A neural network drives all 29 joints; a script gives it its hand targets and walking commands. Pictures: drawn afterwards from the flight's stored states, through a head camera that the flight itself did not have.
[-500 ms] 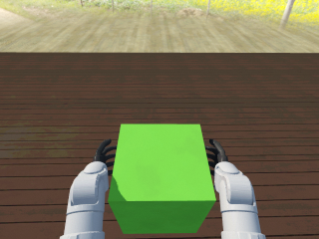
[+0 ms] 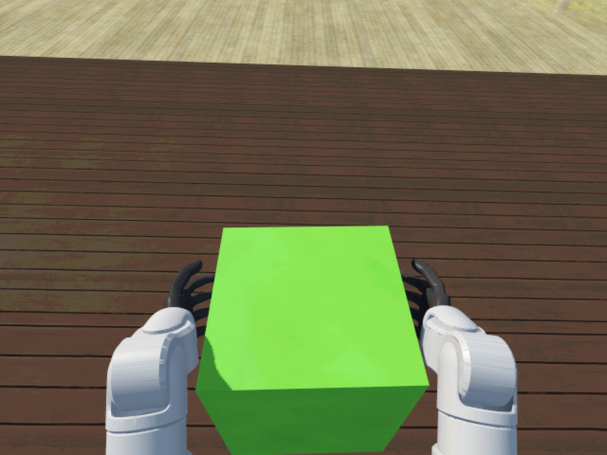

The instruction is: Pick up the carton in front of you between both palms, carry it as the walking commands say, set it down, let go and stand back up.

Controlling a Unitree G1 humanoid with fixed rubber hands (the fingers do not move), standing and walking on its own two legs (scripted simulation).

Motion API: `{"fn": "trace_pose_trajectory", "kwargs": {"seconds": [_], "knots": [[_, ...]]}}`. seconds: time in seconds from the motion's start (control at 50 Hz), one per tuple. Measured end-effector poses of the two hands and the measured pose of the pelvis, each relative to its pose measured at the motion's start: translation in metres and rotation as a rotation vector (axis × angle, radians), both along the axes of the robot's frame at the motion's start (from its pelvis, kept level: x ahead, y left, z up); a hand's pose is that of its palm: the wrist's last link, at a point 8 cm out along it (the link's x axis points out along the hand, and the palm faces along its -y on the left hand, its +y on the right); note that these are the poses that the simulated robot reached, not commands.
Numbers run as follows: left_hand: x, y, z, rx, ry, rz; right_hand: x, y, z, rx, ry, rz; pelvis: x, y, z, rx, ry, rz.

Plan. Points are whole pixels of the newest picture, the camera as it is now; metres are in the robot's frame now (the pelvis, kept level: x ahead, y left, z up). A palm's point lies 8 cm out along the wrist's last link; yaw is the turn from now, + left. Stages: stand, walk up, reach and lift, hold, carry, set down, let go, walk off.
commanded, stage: carry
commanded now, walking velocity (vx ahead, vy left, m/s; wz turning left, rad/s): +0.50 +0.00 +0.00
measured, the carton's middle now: (307, 345) +0.27 +0.00 +0.02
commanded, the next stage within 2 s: none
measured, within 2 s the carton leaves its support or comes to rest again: neither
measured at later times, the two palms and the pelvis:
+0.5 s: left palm (219, 160) +0.61 +0.16 +0.07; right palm (383, 172) +0.57 -0.14 +0.08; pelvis +0.33 +0.04 +0.01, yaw -5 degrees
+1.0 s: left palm (254, 68) +0.96 +0.12 +0.10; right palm (374, 73) +0.97 -0.18 +0.09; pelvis +0.66 -0.03 +0.00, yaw -1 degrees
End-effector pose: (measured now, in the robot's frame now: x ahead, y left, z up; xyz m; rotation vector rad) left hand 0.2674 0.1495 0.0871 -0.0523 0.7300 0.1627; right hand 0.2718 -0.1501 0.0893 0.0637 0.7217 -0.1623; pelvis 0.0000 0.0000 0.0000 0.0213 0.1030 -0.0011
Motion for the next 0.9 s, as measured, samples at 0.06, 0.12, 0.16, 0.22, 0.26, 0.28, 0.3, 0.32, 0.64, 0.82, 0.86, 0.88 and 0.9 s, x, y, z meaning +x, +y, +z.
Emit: {"fn": "trace_pose_trajectory", "kwargs": {"seconds": [0.06,0.12,0.16,0.22,0.26,0.28,0.3,0.32,0.64,0.82,0.86,0.88,0.9], "knots": [[0.037,0.007,0.002,0.002,-0.007,0.021,0.042,0.007,0.0,0.002,-0.007,0.021,0.038,0.003,0.001,0.009,0.0,-0.012],[0.079,0.013,-0.003,0.004,-0.015,0.02,0.083,0.013,-0.006,-0.001,-0.016,0.025,0.08,0.009,-0.005,0.009,-0.008,-0.017],[0.111,0.017,-0.011,0.001,-0.018,0.01,0.111,0.017,-0.015,-0.007,-0.018,0.018,0.111,0.015,-0.013,0.008,-0.02,-0.025],[0.162,0.022,-0.029,-0.007,-0.02,-0.024,0.152,0.022,-0.03,-0.021,-0.02,-0.01,0.16,0.028,-0.029,0.005,-0.051,-0.055],[0.192,0.021,-0.039,-0.016,0.014,-0.049,0.174,0.021,-0.038,-0.03,0.014,-0.035,0.185,0.034,-0.029,0.008,-0.052,-0.069],[0.205,0.019,-0.041,-0.013,0.037,-0.064,0.182,0.02,-0.041,-0.028,0.037,-0.049,0.196,0.036,-0.025,0.004,-0.049,-0.077],[0.217,0.018,-0.042,-0.008,0.057,-0.081,0.19,0.018,-0.042,-0.025,0.058,-0.064,0.207,0.039,-0.021,-0.001,-0.047,-0.083],[0.229,0.016,-0.041,-0.004,0.072,-0.097,0.198,0.017,-0.042,-0.022,0.074,-0.079,0.218,0.041,-0.016,-0.007,-0.043,-0.088],[0.438,0.003,0.001,-0.004,-0.073,-0.077,0.417,0.003,0.005,-0.028,-0.071,-0.056,0.435,0.019,-0.004,-0.047,-0.038,-0.061],[0.567,-0.019,-0.018,0.009,0.0,0.0,0.566,-0.02,-0.023,0.008,0.0,0.003,0.561,-0.019,-0.019,-0.038,-0.052,-0.006],[0.589,-0.021,-0.016,0.004,0.022,0.017,0.591,-0.021,-0.021,0.017,0.022,0.007,0.583,-0.024,-0.011,-0.028,-0.046,-0.001],[0.601,-0.021,-0.013,0.002,0.023,0.023,0.605,-0.022,-0.018,0.019,0.023,0.01,0.594,-0.025,-0.007,-0.023,-0.043,-0.001],[0.614,-0.022,-0.01,0.0,0.019,0.027,0.618,-0.022,-0.015,0.02,0.019,0.012,0.605,-0.027,-0.004,-0.017,-0.039,-0.003]]}}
